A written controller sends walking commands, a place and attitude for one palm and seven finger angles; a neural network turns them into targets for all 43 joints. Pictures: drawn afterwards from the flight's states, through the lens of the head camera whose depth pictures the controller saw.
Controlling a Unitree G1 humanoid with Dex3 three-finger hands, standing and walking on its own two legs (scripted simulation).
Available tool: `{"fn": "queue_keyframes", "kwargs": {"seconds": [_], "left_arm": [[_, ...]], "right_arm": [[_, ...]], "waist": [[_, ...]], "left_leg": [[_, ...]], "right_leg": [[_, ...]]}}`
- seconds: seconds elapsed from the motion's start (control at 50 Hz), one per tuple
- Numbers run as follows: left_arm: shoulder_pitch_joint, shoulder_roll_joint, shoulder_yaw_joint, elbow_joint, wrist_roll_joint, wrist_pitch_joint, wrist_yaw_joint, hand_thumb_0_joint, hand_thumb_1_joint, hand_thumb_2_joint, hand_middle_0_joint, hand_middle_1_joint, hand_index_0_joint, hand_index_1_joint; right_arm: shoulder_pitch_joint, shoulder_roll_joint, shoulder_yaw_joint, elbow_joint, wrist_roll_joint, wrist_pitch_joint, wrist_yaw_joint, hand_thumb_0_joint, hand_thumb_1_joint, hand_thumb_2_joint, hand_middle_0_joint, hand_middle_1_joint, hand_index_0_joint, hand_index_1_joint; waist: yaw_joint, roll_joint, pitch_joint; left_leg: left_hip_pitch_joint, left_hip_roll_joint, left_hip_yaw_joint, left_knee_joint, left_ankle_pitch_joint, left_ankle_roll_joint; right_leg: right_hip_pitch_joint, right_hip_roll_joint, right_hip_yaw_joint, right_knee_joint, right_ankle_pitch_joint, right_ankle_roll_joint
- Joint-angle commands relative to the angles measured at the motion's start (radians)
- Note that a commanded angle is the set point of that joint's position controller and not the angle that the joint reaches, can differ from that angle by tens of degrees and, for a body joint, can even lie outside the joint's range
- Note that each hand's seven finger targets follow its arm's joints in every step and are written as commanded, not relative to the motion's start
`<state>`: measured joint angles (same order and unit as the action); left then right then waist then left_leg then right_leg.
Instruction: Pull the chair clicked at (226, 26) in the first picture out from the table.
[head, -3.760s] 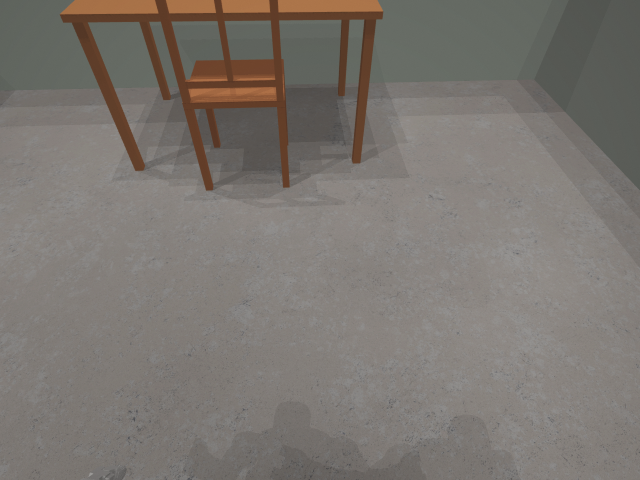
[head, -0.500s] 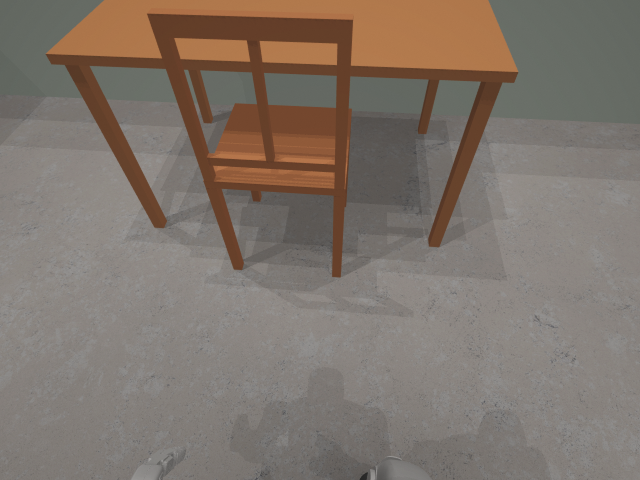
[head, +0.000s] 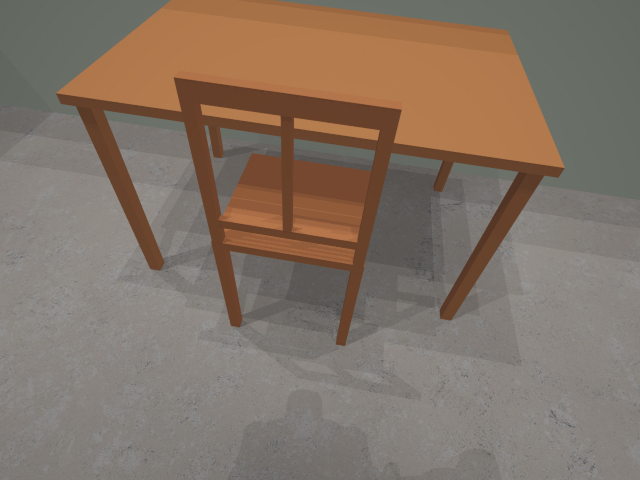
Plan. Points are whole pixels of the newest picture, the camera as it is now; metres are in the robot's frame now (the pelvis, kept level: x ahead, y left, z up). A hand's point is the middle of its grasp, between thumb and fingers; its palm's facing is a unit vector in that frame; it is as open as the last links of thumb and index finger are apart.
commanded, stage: take the last steps up to it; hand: left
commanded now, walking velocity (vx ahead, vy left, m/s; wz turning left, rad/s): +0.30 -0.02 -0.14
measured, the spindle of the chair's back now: (287, 179) +0.69 +0.11 -0.07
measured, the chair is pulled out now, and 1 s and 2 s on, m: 0.00 0.00 0.00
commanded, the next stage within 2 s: come to a stop and stand still in 0.36 s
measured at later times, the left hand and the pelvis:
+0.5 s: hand (245, 447) +0.19 +0.12 -0.16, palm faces +0.01 -0.98 -0.21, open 7.3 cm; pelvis +0.16 -0.06 +0.01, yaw -2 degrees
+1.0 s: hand (231, 445) +0.20 +0.14 -0.18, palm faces -0.04 -0.96 -0.28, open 7.4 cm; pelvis +0.17 -0.06 -0.01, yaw -3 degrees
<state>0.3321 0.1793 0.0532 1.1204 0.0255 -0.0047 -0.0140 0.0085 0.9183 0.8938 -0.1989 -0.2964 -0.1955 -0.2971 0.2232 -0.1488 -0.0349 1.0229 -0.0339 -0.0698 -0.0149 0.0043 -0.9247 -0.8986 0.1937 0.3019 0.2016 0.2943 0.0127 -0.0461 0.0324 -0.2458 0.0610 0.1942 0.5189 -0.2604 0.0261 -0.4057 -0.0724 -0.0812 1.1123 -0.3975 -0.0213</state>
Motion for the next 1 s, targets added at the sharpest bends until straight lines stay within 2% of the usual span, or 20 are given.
{"fn": "queue_keyframes", "kwargs": {"seconds": [0.0,0.12,0.2,0.22,0.24,0.26,0.32,0.36,0.52,0.58,0.62,0.68,0.74,0.82,0.86,0.88,0.9,0.92,0.94,0.98], "left_arm": [[-0.015,0.016,0.008,-0.084,-0.002,-0.016,-0.004,0.0,0.9,0.9,-0.2,-0.3,-0.2,-0.3],[-0.123,0.01,0.007,-0.129,-0.003,-0.015,-0.008,0.0,0.9,0.9,-0.2,-0.3,-0.2,-0.3],[0.022,0.053,0.021,-0.079,0.004,-0.031,-0.005,0.0,0.9,0.9,-0.2,-0.3,-0.2,-0.3],[0.122,0.124,0.034,-0.051,0.007,-0.042,0.003,0.0,0.9,0.9,-0.2,-0.3,-0.2,-0.3],[0.21,0.233,0.057,-0.033,0.003,-0.05,0.013,0.0,0.9,0.9,-0.2,-0.3,-0.2,-0.3],[0.228,0.24,0.051,-0.035,-0.014,-0.051,0.02,0.0,0.9,0.9,-0.2,-0.3,-0.2,-0.3],[0.02,0.12,0.027,-0.087,-0.012,-0.054,0.037,0.0,0.9,0.9,-0.2,-0.3,-0.2,-0.3],[-0.02,0.078,0.011,-0.094,-0.005,-0.065,0.038,0.0,0.9,0.9,-0.2,-0.3,-0.2,-0.3],[-0.031,0.083,-0.009,-0.063,-0.008,-0.044,0.048,0.0,0.9,0.9,-0.2,-0.3,-0.2,-0.3],[-0.037,0.088,-0.011,-0.051,-0.016,-0.021,0.057,0.0,0.9,0.9,-0.2,-0.3,-0.2,-0.3],[0.013,0.053,-0.016,-0.059,-0.016,0.003,0.068,0.0,0.9,0.9,-0.2,-0.3,-0.2,-0.3],[0.042,0.057,-0.017,-0.049,-0.021,0.028,0.067,0.0,0.9,0.9,-0.2,-0.3,-0.2,-0.3],[0.03,0.055,-0.009,-0.059,-0.015,0.038,0.061,0.0,0.9,0.9,-0.2,-0.3,-0.2,-0.3],[0.016,0.036,-0.006,-0.086,-0.014,0.041,0.056,0.0,0.9,0.9,-0.2,-0.3,-0.2,-0.3],[0.034,0.028,-0.009,-0.087,-0.012,0.039,0.056,0.0,0.9,0.9,-0.2,-0.3,-0.2,-0.3],[0.117,0.065,-0.029,-0.084,-0.004,0.016,0.074,0.0,0.9,0.9,-0.2,-0.3,-0.2,-0.3],[0.037,0.119,-0.016,-0.154,0.012,0.004,0.072,0.0,0.9,0.9,-0.2,-0.3,-0.2,-0.3],[0.002,0.165,-0.019,-0.184,0.008,-0.018,0.065,0.0,0.9,0.9,-0.2,-0.3,-0.2,-0.3],[-0.018,0.179,-0.023,-0.202,0.011,-0.027,0.063,0.0,0.9,0.9,-0.2,-0.3,-0.2,-0.3],[-0.072,0.154,-0.012,-0.205,0.002,-0.048,0.068,0.0,0.9,0.9,-0.2,-0.3,-0.2,-0.3]], "right_arm": [[0.122,-0.128,-0.023,0.016,0.01,-0.015,-0.014,0.0,-0.9,-0.9,0.2,0.3,0.2,0.3],[0.154,-0.14,-0.033,0.049,0.005,0.003,-0.006,0.0,-0.9,-0.9,0.2,0.3,0.2,0.3],[0.122,-0.139,-0.033,0.057,0.009,0.017,-0.002,0.0,-0.9,-0.9,0.2,0.3,0.2,0.3],[0.123,-0.102,-0.025,0.054,0.017,0.014,0.006,0.0,-0.9,-0.9,0.2,0.3,0.2,0.3],[0.144,-0.041,-0.01,0.024,0.024,0.009,0.012,0.0,-0.9,-0.9,0.2,0.3,0.2,0.3],[0.101,-0.091,-0.015,0.008,0.024,0.019,0.008,0.0,-0.9,-0.9,0.2,0.3,0.2,0.3],[0.068,-0.065,-0.022,0.028,0.017,0.024,0.009,0.0,-0.9,-0.9,0.2,0.3,0.2,0.3],[0.115,-0.035,-0.013,0.049,0.011,0.036,0.01,0.0,-0.9,-0.9,0.2,0.3,0.2,0.3],[0.066,-0.014,0.011,0.052,0.027,0.055,-0.002,0.0,-0.9,-0.9,0.2,0.3,0.2,0.3],[0.073,-0.056,0.008,0.059,0.027,0.056,-0.009,0.0,-0.9,-0.9,0.2,0.3,0.2,0.3],[0.077,-0.131,-0.007,0.045,0.024,0.054,-0.017,0.0,-0.9,-0.9,0.2,0.3,0.2,0.3],[0.013,-0.148,-0.01,0.024,0.026,0.067,-0.036,0.0,-0.9,-0.9,0.2,0.3,0.2,0.3],[-0.028,-0.163,-0.028,-0.005,0.019,0.076,-0.042,0.0,-0.9,-0.9,0.2,0.3,0.2,0.3],[-0.058,-0.177,-0.043,-0.022,0.016,0.086,-0.033,0.0,-0.9,-0.9,0.2,0.3,0.2,0.3],[-0.065,-0.174,-0.045,-0.025,0.013,0.087,-0.023,0.0,-0.9,-0.9,0.2,0.3,0.2,0.3],[-0.086,-0.235,-0.063,-0.07,0.03,0.07,-0.023,0.0,-0.9,-0.9,0.2,0.3,0.2,0.3],[-0.055,-0.111,-0.041,-0.107,0.03,0.078,0.005,0.0,-0.9,-0.9,0.2,0.3,0.2,0.3],[-0.076,-0.08,-0.019,-0.132,0.008,0.098,0.025,0.0,-0.9,-0.9,0.2,0.3,0.2,0.3],[-0.063,-0.079,-0.022,-0.146,0.009,0.098,0.033,0.0,-0.9,-0.9,0.2,0.3,0.2,0.3],[-0.039,-0.09,-0.015,-0.141,0.013,0.085,0.035,0.0,-0.9,-0.9,0.2,0.3,0.2,0.3]], "waist": [[-0.017,0.159,0.0],[-0.036,0.169,0.067],[0.045,0.083,0.003],[0.092,-0.068,-0.038],[0.099,-0.329,-0.087],[0.111,-0.255,-0.108],[0.023,-0.043,-0.003],[-0.021,-0.052,-0.002],[-0.017,-0.086,-0.022],[-0.03,-0.011,-0.024],[-0.008,0.131,-0.014],[0.006,0.314,-0.035],[0.001,0.223,-0.082],[-0.006,0.137,-0.124],[-0.002,0.164,-0.121],[0.034,0.092,-0.153],[0.002,-0.156,-0.08],[-0.001,-0.148,-0.038],[-0.022,-0.007,-0.056],[-0.044,-0.139,-0.011]], "left_leg": [[0.148,0.259,-0.174,-0.314,0.243,0.126],[0.107,0.249,-0.133,-0.312,0.157,0.129],[0.035,0.174,-0.059,-0.077,0.073,0.057],[-0.104,0.103,0.003,0.136,0.003,0.023],[-0.327,-0.011,0.027,0.432,-0.302,-0.017],[-0.341,0.0,-0.099,0.601,-0.361,-0.009],[-0.345,0.076,-0.184,0.664,-0.139,-0.01],[-0.276,0.068,-0.161,0.57,-0.086,-0.031],[-0.074,0.011,-0.124,0.139,0.021,-0.063],[0.094,0.026,-0.148,-0.081,0.327,-0.051],[0.121,0.164,-0.252,-0.088,0.69,0.025],[0.066,0.242,-0.348,-0.205,0.717,0.124],[0.112,0.27,-0.343,-0.18,0.726,0.179],[0.109,0.258,-0.318,-0.173,0.543,0.174],[0.057,0.229,-0.305,-0.201,0.345,0.144],[0.141,0.188,-0.255,0.083,0.495,0.061],[-0.158,0.028,-0.134,0.154,0.003,0.011],[-0.203,-0.023,-0.135,0.239,-0.152,-0.035],[-0.125,-0.037,-0.13,0.318,-0.161,-0.041],[-0.206,-0.018,-0.166,0.355,-0.124,-0.019]], "right_leg": [[-0.144,-0.059,0.032,-0.089,0.073,0.022],[-0.042,-0.032,-0.028,-0.395,0.096,0.013],[0.255,0.03,-0.077,-0.61,0.209,-0.006],[0.418,-0.072,0.069,-0.673,0.197,-0.044],[0.564,-0.319,0.43,-0.805,0.261,-0.148],[0.488,-0.37,0.526,-0.889,0.236,-0.206],[0.293,-0.288,0.302,-0.885,0.31,-0.193],[0.235,-0.233,0.159,-0.877,0.515,-0.162],[0.24,-0.169,0.049,-0.797,0.788,-0.125],[0.189,-0.115,0.031,-0.697,0.618,-0.056],[0.16,-0.03,0.011,-0.638,0.269,0.01],[0.175,0.02,0.005,-0.447,-0.09,0.036],[0.089,0.022,0.065,-0.263,-0.167,0.035],[0.088,0.028,0.065,-0.271,-0.136,0.039],[0.148,0.031,0.042,-0.398,-0.073,0.037],[0.072,-0.007,0.137,-0.696,0.081,0.017],[0.157,-0.086,0.262,-0.8,0.115,-0.013],[0.13,-0.199,0.343,-0.856,0.1,-0.089],[0.048,-0.212,0.339,-0.862,-0.032,-0.13],[0.136,-0.172,0.285,-0.794,0.239,-0.139]]}}
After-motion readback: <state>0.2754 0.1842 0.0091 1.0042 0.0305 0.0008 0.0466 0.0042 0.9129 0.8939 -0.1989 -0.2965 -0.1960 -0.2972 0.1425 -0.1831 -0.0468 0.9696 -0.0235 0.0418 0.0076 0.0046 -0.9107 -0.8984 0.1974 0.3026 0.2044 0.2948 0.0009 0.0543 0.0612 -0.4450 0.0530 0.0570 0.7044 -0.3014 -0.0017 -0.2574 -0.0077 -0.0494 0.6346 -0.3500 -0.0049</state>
